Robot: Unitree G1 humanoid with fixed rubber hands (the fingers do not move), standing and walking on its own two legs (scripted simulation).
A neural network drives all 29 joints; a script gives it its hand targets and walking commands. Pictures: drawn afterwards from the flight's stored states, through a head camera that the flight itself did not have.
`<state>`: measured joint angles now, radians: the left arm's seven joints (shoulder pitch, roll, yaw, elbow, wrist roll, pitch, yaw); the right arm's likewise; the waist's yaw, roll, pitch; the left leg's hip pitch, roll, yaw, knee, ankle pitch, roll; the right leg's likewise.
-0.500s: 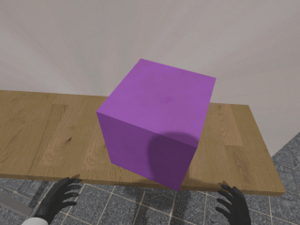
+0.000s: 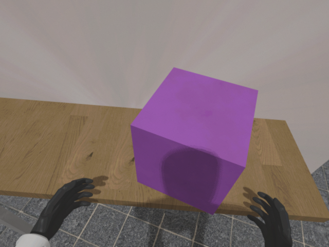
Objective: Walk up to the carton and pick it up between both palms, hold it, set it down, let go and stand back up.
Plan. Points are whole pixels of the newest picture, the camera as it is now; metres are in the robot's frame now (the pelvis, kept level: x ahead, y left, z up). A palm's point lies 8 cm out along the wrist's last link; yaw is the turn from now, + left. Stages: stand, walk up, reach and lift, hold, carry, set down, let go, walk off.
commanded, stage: reach and lift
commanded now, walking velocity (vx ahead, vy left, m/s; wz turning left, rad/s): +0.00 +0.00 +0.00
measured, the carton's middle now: (192, 139) +0.35 -0.02 +0.08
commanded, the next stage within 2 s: none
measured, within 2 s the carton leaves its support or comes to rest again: neither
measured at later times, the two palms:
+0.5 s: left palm (78, 171) +0.23 +0.21 +0.11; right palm (297, 208) +0.18 -0.20 +0.11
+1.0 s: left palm (88, 136) +0.29 +0.20 +0.14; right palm (303, 176) +0.23 -0.22 +0.14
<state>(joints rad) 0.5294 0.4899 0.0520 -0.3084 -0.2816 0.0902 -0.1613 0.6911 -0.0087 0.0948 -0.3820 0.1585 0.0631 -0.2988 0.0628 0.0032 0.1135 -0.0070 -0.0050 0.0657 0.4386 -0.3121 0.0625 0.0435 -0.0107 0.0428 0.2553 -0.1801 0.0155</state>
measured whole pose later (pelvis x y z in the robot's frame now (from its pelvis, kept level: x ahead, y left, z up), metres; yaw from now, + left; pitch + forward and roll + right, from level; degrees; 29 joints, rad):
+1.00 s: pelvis +0.01 -0.04 +0.00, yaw +0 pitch -4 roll -1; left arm -0.06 0.51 0.18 -0.31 -0.28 0.67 -0.20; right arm 0.15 -0.16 0.03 -0.55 0.34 0.61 -0.40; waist -0.04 -0.05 0.05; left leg -0.03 0.02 0.06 0.35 -0.26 0.02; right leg -0.01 0.01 0.03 0.26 -0.18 0.02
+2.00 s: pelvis -0.03 -0.03 +0.00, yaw +2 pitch +0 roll -2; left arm -1.06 0.59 -0.02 0.69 -0.29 0.66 -0.15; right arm -0.84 -0.17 -0.07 0.37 0.39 0.60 -0.37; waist -0.21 -0.04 -0.02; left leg -0.20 0.00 0.03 0.41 -0.22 0.03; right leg -0.15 0.00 0.00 0.28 -0.12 0.03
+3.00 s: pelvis -0.03 -0.03 +0.00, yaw +2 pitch +5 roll -2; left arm -0.97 0.38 -0.01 1.04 -0.17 0.21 -0.08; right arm -0.74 0.02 -0.06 0.74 0.24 0.15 -0.36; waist -0.18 -0.04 -0.07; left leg -0.32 0.01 0.02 0.46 -0.23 0.03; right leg -0.27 0.00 0.00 0.32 -0.13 0.03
